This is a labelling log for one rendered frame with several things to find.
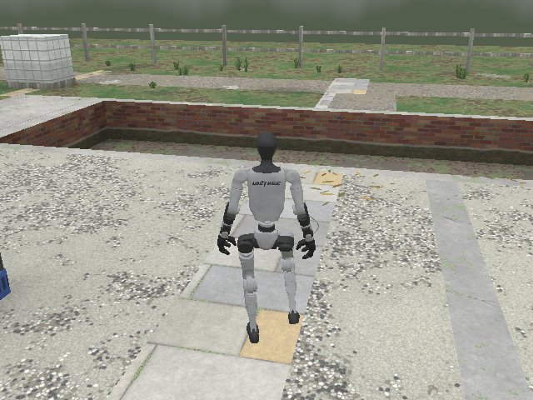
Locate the robot left forearm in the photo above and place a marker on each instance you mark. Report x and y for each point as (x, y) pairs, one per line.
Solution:
(226, 223)

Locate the robot right upper arm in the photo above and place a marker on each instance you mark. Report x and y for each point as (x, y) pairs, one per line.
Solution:
(293, 177)

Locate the robot head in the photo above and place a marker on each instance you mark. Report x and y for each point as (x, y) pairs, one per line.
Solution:
(266, 146)

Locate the left robot hand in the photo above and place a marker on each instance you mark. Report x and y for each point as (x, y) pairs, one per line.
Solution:
(221, 242)

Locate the robot left upper arm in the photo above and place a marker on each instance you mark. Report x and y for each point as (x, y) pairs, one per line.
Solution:
(240, 177)

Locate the right robot thigh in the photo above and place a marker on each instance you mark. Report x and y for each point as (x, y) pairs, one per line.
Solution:
(285, 242)

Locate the right robot hand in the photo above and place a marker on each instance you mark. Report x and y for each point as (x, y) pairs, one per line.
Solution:
(309, 246)

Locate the robot right forearm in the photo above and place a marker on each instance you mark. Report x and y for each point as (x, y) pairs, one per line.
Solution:
(305, 224)

